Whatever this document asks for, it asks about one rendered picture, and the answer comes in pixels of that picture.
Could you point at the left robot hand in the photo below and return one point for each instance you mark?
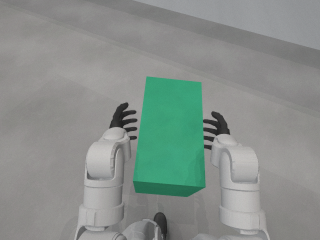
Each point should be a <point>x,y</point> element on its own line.
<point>118,121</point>

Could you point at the robot left foot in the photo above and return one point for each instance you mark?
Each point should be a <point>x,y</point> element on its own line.
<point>161,220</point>

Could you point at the left robot thigh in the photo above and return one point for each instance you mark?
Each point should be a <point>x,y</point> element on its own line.
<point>142,230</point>

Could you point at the robot left forearm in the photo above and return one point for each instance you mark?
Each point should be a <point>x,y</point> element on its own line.
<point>103,179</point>

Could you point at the right robot hand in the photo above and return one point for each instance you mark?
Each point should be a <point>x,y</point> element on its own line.
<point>220,124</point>

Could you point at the carton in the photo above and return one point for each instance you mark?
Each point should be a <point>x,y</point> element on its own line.
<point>170,158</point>

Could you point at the robot left upper arm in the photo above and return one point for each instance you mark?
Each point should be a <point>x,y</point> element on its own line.
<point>101,235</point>

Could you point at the robot right forearm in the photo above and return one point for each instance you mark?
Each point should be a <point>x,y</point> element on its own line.
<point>239,179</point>

